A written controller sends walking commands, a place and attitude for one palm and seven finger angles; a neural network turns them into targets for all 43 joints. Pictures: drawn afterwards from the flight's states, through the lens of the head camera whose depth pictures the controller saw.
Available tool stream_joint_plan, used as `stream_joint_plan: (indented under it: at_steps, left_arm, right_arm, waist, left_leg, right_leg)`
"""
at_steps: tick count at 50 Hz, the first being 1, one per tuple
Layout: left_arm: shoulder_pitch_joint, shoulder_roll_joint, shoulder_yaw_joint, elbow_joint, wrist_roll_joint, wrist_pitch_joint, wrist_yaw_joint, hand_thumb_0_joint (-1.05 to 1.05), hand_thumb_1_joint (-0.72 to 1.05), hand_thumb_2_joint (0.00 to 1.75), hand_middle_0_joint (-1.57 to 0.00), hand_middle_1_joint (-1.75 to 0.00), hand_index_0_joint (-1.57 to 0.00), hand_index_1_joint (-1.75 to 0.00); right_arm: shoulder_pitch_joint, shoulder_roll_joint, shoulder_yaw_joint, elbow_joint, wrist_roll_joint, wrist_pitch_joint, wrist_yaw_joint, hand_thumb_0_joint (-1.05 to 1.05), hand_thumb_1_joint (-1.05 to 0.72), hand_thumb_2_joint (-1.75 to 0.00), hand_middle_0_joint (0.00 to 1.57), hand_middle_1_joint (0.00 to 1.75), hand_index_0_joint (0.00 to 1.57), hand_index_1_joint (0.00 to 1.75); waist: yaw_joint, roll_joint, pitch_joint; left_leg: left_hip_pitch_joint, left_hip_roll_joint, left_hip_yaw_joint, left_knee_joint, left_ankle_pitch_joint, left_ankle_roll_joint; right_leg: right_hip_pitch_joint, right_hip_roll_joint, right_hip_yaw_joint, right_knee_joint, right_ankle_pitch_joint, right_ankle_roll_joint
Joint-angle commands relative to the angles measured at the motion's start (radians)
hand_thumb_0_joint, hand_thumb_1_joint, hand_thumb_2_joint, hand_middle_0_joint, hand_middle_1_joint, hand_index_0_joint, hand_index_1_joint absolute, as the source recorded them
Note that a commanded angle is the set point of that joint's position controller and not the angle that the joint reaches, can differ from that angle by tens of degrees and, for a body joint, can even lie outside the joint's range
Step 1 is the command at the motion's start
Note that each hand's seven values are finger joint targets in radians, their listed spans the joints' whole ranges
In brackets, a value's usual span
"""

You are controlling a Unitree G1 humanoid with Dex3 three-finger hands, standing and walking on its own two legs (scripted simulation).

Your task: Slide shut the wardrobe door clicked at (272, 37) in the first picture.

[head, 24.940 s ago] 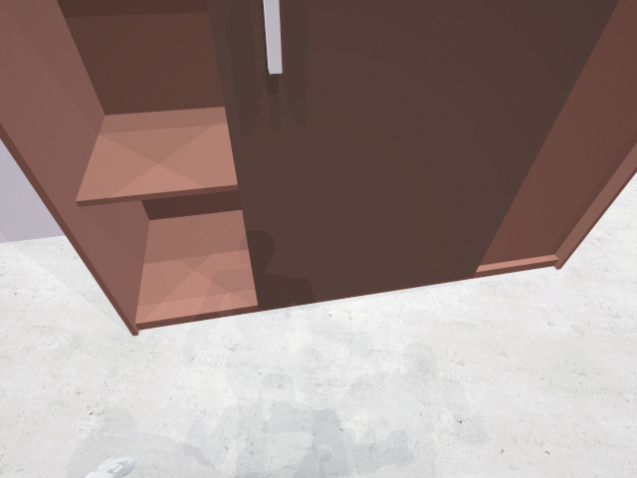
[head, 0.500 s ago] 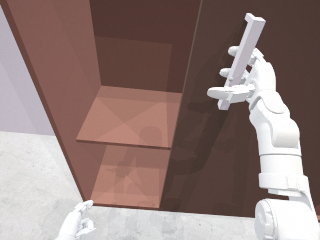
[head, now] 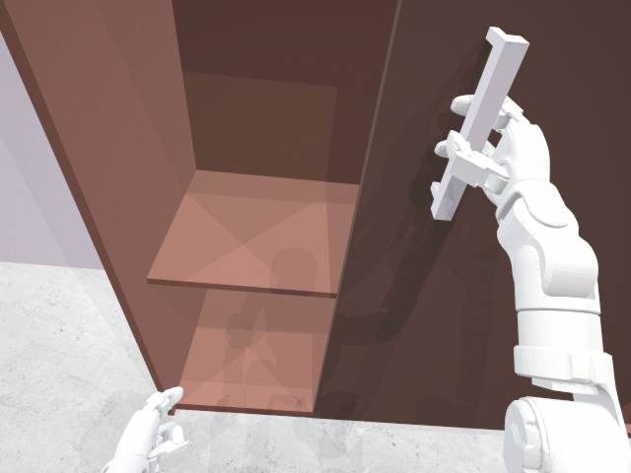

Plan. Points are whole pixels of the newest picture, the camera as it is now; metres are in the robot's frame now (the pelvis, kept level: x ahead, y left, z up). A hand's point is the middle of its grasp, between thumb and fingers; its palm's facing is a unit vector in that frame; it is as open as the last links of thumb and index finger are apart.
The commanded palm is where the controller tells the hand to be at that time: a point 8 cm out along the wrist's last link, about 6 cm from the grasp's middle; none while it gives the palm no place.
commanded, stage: grip the handle and tug to test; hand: right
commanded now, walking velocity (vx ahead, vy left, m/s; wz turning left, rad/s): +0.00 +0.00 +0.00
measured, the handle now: (465, 132) +0.45 -0.13 +0.27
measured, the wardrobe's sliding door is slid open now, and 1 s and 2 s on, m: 0.42 0.42 0.40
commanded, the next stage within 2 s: tug the door sideways, standing still in 0.70 s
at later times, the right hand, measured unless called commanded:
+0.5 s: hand (459, 157) +0.39 -0.11 +0.26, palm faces -0.01 +1.00 -0.01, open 6.2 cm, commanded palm +0.36 -0.17 +0.26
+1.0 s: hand (458, 157) +0.39 -0.11 +0.26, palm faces +0.01 +1.00 -0.01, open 6.2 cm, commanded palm +0.37 -0.15 +0.26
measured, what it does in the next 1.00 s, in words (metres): stands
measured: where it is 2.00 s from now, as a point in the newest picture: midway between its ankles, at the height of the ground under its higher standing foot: outside the picture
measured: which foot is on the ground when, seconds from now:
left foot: down 0.00-1.00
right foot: down 0.00-1.00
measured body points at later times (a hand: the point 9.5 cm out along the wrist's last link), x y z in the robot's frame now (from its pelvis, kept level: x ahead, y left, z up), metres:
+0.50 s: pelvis -0.01 +0.00 +0.00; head -0.04 +0.03 +0.45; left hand +0.15 +0.24 -0.10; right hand +0.39 -0.17 +0.27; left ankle -0.06 +0.10 -0.74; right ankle +0.01 -0.12 -0.74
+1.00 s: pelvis +0.01 +0.00 +0.00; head -0.01 +0.02 +0.45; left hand +0.21 +0.23 -0.09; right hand +0.39 -0.17 +0.27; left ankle -0.06 +0.10 -0.74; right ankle +0.01 -0.12 -0.74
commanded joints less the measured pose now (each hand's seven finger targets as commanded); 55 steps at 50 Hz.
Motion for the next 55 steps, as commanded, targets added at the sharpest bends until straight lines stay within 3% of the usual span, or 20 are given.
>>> stream_joint_plan:
  at_steps: [1,4,6,12,17,20,23,24,30,34,36,38,40,41,43,45,48,51,55]
  left_arm:
    - [-0.143,0.105,0.031,-0.142,0.002,-0.048,0.013,0.00,0.90,0.90,-0.20,-0.30,-0.20,-0.30]
    - [-0.148,0.100,0.032,-0.143,0.001,-0.050,0.014,0.00,0.90,0.90,-0.20,-0.30,-0.20,-0.30]
    - [-0.134,0.102,0.030,-0.128,0.001,-0.048,0.017,0.00,0.90,0.90,-0.20,-0.30,-0.20,-0.30]
    - [-0.124,0.101,0.031,-0.128,0.003,-0.052,0.018,0.00,0.90,0.90,-0.20,-0.30,-0.20,-0.30]
    - [-0.131,0.096,0.029,-0.145,0.003,-0.057,0.017,0.00,0.90,0.90,-0.20,-0.30,-0.20,-0.30]
    - [-0.126,0.104,0.027,-0.137,0.003,-0.055,0.021,0.00,0.90,0.90,-0.20,-0.30,-0.20,-0.30]
    - [-0.137,0.102,0.028,-0.154,0.003,-0.057,0.019,0.00,0.90,0.90,-0.20,-0.30,-0.20,-0.30]
    - [-0.142,0.095,0.025,-0.167,0.001,-0.061,0.015,0.00,0.90,0.90,-0.20,-0.30,-0.20,-0.30]
    - [-0.154,0.104,0.029,-0.183,0.000,-0.059,0.013,0.00,0.90,0.90,-0.20,-0.30,-0.20,-0.30]
    - [-0.171,0.101,0.029,-0.198,-0.001,-0.057,0.006,0.00,0.90,0.90,-0.20,-0.30,-0.20,-0.30]
    - [-0.172,0.107,0.029,-0.199,0.000,-0.054,0.007,0.00,0.90,0.90,-0.20,-0.30,-0.20,-0.30]
    - [-0.178,0.109,0.029,-0.197,0.001,-0.046,0.006,0.00,0.90,0.90,-0.20,-0.30,-0.20,-0.30]
    - [-0.185,0.106,0.027,-0.202,-0.001,-0.044,0.004,0.00,0.90,0.90,-0.20,-0.30,-0.20,-0.30]
    - [-0.189,0.102,0.026,-0.193,-0.004,-0.045,0.004,0.00,0.90,0.90,-0.20,-0.30,-0.20,-0.30]
    - [-0.169,0.105,0.030,-0.160,-0.003,-0.045,0.006,0.00,0.90,0.90,-0.20,-0.30,-0.20,-0.30]
    - [-0.165,0.106,0.032,-0.158,-0.002,-0.046,0.006,0.00,0.90,0.90,-0.20,-0.30,-0.20,-0.30]
    - [-0.166,0.096,0.032,-0.146,0.000,-0.042,0.001,0.00,0.90,0.90,-0.20,-0.30,-0.20,-0.30]
    - [-0.171,0.092,0.035,-0.149,0.001,-0.041,-0.004,0.00,0.90,0.90,-0.20,-0.30,-0.20,-0.30]
    - [-0.172,0.084,0.034,-0.149,0.002,-0.035,-0.014,0.00,0.90,0.90,-0.20,-0.30,-0.20,-0.30]
  right_arm:
    - [-0.508,-0.154,-0.018,-0.189,0.009,-0.061,0.021,0.00,-0.90,-0.90,0.45,1.40,0.45,1.40]
    - [-0.509,-0.123,0.007,-0.185,0.007,-0.063,0.022,0.00,-0.90,-0.90,0.45,1.40,0.45,1.40]
    - [-0.568,-0.134,0.006,-0.146,0.005,-0.061,0.019,0.00,-0.90,-0.90,0.45,1.40,0.45,1.40]
    - [-0.582,-0.146,-0.006,-0.132,0.004,-0.081,0.020,0.00,-0.90,-0.90,0.45,1.40,0.45,1.40]
    - [-0.527,-0.146,-0.016,-0.135,0.011,-0.101,0.027,0.00,-0.90,-0.90,0.45,1.40,0.45,1.40]
    - [-0.508,-0.194,-0.054,-0.083,0.016,-0.103,0.032,0.00,-0.90,-0.90,0.45,1.40,0.45,1.40]
    - [-0.455,-0.201,-0.060,-0.145,0.016,-0.112,0.039,0.00,-0.90,-0.90,0.45,1.40,0.45,1.40]
    - [-0.445,-0.165,-0.034,-0.179,0.019,-0.112,0.043,0.00,-0.90,-0.90,0.45,1.40,0.45,1.40]
    - [-0.333,-0.204,-0.083,-0.250,0.026,-0.090,0.039,0.00,-0.90,-0.90,0.45,1.40,0.45,1.40]
    - [-0.255,-0.166,-0.060,-0.324,0.031,-0.068,0.041,0.00,-0.90,-0.90,0.45,1.40,0.45,1.40]
    - [-0.244,-0.199,-0.092,-0.346,0.033,-0.049,0.037,0.00,-0.90,-0.90,0.45,1.40,0.45,1.40]
    - [-0.224,-0.196,-0.086,-0.369,0.034,-0.034,0.038,0.00,-0.90,-0.90,0.45,1.40,0.45,1.40]
    - [-0.229,-0.169,-0.064,-0.389,0.035,-0.014,0.040,0.00,-0.90,-0.90,0.45,1.40,0.45,1.40]
    - [-0.308,-0.120,-0.009,-0.388,0.034,-0.006,0.038,0.00,-0.90,-0.90,0.45,1.40,0.45,1.40]
    - [-0.401,-0.108,0.018,-0.326,0.028,0.008,0.022,0.00,-0.90,-0.90,0.45,1.40,0.45,1.40]
    - [-0.415,-0.093,0.018,-0.312,0.021,0.025,0.010,0.00,-0.90,-0.90,0.45,1.40,0.45,1.40]
    - [-0.445,-0.029,0.080,-0.317,0.010,0.027,-0.006,0.00,-0.90,-0.90,0.45,1.40,0.45,1.40]
    - [-0.471,0.015,0.124,-0.312,0.004,0.015,-0.009,0.00,-0.90,-0.90,0.45,1.40,0.45,1.40]
    - [-0.515,0.072,0.190,-0.292,-0.006,-0.009,-0.007,0.00,-0.90,-0.90,0.45,1.40,0.45,1.40]
  waist:
    - [0.004,0.104,-0.272]
    - [0.005,0.086,-0.274]
    - [0.014,0.081,-0.260]
    - [0.009,0.087,-0.286]
    - [-0.001,0.099,-0.279]
    - [-0.004,0.137,-0.242]
    - [-0.021,0.089,-0.264]
    - [-0.018,0.070,-0.273]
    - [-0.033,0.112,-0.292]
    - [-0.040,0.096,-0.293]
    - [-0.044,0.112,-0.302]
    - [-0.045,0.111,-0.308]
    - [-0.040,0.084,-0.311]
    - [-0.021,0.084,-0.299]
    - [0.004,0.088,-0.260]
    - [0.004,0.081,-0.276]
    - [0.012,0.044,-0.288]
    - [0.022,0.095,-0.314]
    - [0.032,0.087,-0.303]
  left_leg:
    - [-0.071,-0.023,-0.002,-0.035,0.537,0.002]
    - [-0.076,-0.021,-0.003,-0.035,0.528,0.004]
    - [-0.093,-0.021,-0.004,-0.041,0.495,0.004]
    - [-0.082,-0.020,-0.005,-0.039,0.494,0.005]
    - [-0.073,-0.021,-0.005,-0.045,0.475,0.004]
    - [-0.072,-0.019,-0.009,-0.059,0.442,0.000]
    - [-0.048,-0.017,-0.008,-0.051,0.465,0.006]
    - [-0.051,-0.018,-0.005,-0.046,0.468,0.006]
    - [-0.029,-0.021,-0.004,-0.041,0.504,0.002]
    - [-0.024,-0.021,0.002,-0.025,0.538,0.004]
    - [-0.016,-0.022,0.003,-0.019,0.576,0.003]
    - [0.002,-0.019,0.001,-0.013,0.625,0.001]
    - [-0.010,-0.020,0.003,-0.004,0.638,0.001]
    - [-0.034,-0.022,0.005,-0.007,0.639,-0.001]
    - [-0.067,-0.025,0.007,-0.016,0.614,0.000]
    - [-0.077,-0.027,0.005,-0.013,0.612,-0.002]
    - [-0.082,-0.024,0.006,-0.005,0.619,0.005]
    - [-0.085,-0.025,0.010,0.007,0.629,0.002]
    - [-0.105,-0.025,0.011,0.013,0.595,0.008]
  right_leg:
    - [0.231,0.028,0.034,0.018,0.354,-0.060]
    - [0.236,0.031,0.035,0.021,0.348,-0.062]
    - [0.229,0.032,0.037,0.017,0.320,-0.061]
    - [0.236,0.033,0.041,0.015,0.322,-0.062]
    - [0.226,0.030,0.041,0.007,0.303,-0.062]
    - [0.185,0.029,0.038,-0.004,0.258,-0.064]
    - [0.199,0.028,0.036,-0.002,0.290,-0.060]
    - [0.208,0.030,0.037,-0.002,0.294,-0.059]
    - [0.206,0.022,0.031,-0.004,0.321,-0.059]
    - [0.208,0.019,0.028,0.004,0.358,-0.055]
    - [0.209,0.020,0.028,0.010,0.390,-0.056]
    - [0.203,0.022,0.019,0.021,0.420,-0.057]
    - [0.218,0.023,0.019,0.024,0.438,-0.055]
    - [0.234,0.023,0.017,0.030,0.448,-0.057]
    - [0.229,0.020,0.023,0.044,0.439,-0.056]
    - [0.243,0.023,0.024,0.041,0.434,-0.058]
    - [0.261,0.029,0.029,0.056,0.459,-0.057]
    - [0.278,0.029,0.039,0.059,0.459,-0.059]
    - [0.285,0.029,0.053,0.062,0.434,-0.058]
